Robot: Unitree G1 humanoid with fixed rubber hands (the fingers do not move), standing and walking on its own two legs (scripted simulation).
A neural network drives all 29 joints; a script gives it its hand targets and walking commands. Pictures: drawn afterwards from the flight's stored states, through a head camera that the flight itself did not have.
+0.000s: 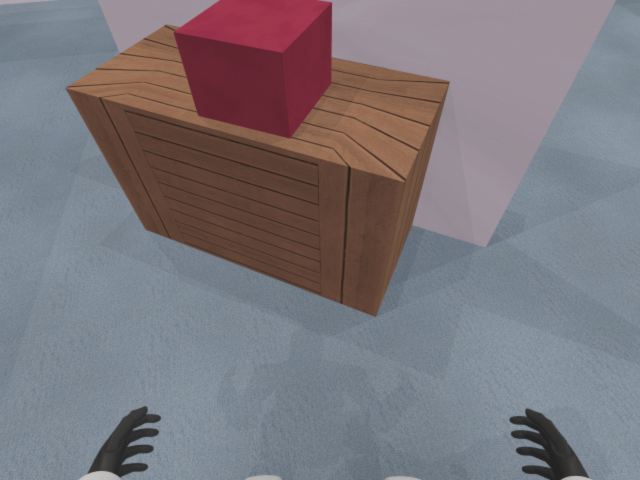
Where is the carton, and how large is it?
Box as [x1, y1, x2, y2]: [174, 0, 331, 138]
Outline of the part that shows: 174,31 174,35 198,115 289,138 330,84 331,2 318,0 219,0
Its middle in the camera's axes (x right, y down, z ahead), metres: -0.15 -0.47 +0.99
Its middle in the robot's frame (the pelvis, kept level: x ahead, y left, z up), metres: +1.05 +0.18 -0.01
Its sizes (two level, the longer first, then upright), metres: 0.280 0.270 0.212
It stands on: a pedestal, 0.63 m high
